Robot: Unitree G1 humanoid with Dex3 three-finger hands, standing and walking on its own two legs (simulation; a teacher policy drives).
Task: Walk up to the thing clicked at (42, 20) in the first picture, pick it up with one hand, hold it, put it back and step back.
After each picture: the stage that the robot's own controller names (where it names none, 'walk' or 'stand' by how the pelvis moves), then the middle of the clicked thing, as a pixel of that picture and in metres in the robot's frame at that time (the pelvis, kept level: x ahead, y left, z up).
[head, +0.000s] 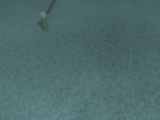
stand; (44, 22) +1.69 +0.47 -0.65
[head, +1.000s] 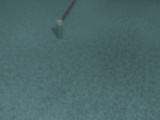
walk; (59, 29) +1.60 +0.20 -0.63
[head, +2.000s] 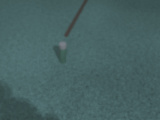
walk; (62, 53) +1.08 +0.13 -0.64
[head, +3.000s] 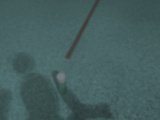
walk; (61, 84) +0.70 +0.16 -0.64
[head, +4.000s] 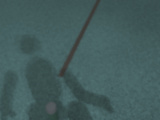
stand; (52, 113) +0.45 +0.19 -0.64
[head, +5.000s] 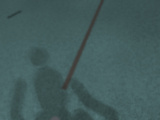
stand; out of the picture +0.41 +0.22 -0.65
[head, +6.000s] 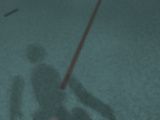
stand; out of the picture +0.40 +0.22 -0.66
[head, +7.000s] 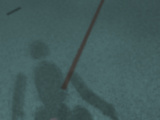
stand; out of the picture +0.39 +0.22 -0.66
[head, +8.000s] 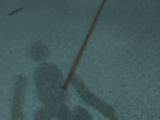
stand; out of the picture +0.40 +0.21 -0.66
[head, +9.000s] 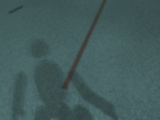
go down; out of the picture +0.39 +0.21 -0.66
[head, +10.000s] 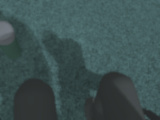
go down; (8, 43) +0.48 +0.25 -0.25
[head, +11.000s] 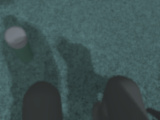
approach; (21, 47) +0.49 +0.23 -0.26
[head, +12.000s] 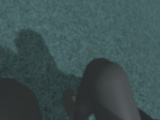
close in; out of the picture +0.47 +0.28 -0.17
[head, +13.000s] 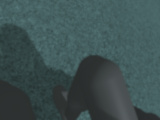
close; out of the picture +0.46 +0.29 -0.16
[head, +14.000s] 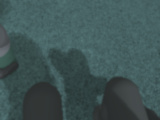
lift; (0, 55) +0.38 +0.26 -0.03
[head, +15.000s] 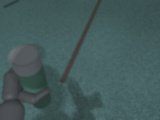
hold; (34, 81) +0.32 +0.16 +0.09
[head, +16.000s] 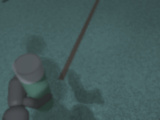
hold; (37, 87) +0.31 +0.16 +0.04
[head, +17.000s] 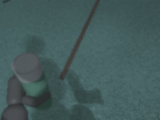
hold; (36, 86) +0.32 +0.17 +0.04
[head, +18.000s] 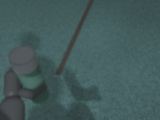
crouch; (32, 79) +0.35 +0.18 +0.03
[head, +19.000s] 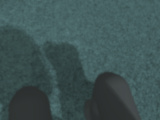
lower; out of the picture +0.50 +0.26 -0.03
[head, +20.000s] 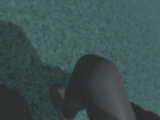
lower; out of the picture +0.46 +0.29 -0.17
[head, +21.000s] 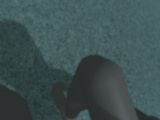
lower; out of the picture +0.47 +0.30 -0.17
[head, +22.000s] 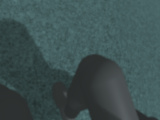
lower; out of the picture +0.47 +0.29 -0.17
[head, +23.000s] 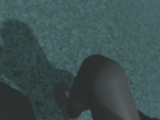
lower; out of the picture +0.46 +0.29 -0.16
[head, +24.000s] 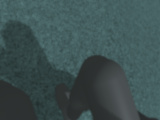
draw back; out of the picture +0.46 +0.28 -0.17
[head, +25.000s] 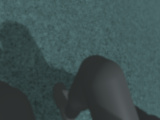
rise; out of the picture +0.45 +0.29 -0.17
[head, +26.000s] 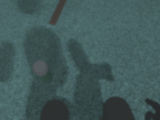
walk; (43, 73) +0.46 +0.21 -0.41
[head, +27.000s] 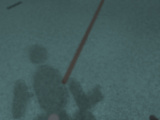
stand; out of the picture +0.40 +0.19 -0.60
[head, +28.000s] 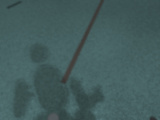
stand; out of the picture +0.40 +0.20 -0.60
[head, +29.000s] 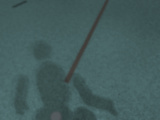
stand; out of the picture +0.41 +0.19 -0.62
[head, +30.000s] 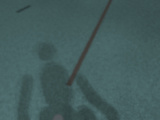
stand; out of the picture +0.41 +0.20 -0.66
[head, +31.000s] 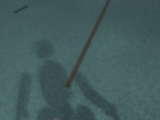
stand; out of the picture +0.39 +0.20 -0.66
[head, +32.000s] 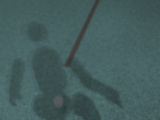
walk; (60, 106) +0.44 +0.17 -0.64
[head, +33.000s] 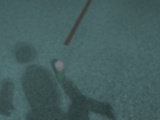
walk; (60, 72) +0.74 +0.15 -0.64
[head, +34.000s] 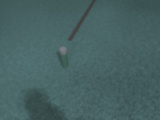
walk; (64, 58) +1.07 +0.22 -0.64
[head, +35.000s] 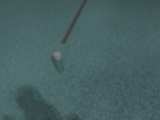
stand; (59, 62) +1.01 +0.23 -0.65
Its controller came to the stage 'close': yes
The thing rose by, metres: 0.69
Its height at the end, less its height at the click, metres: +0.00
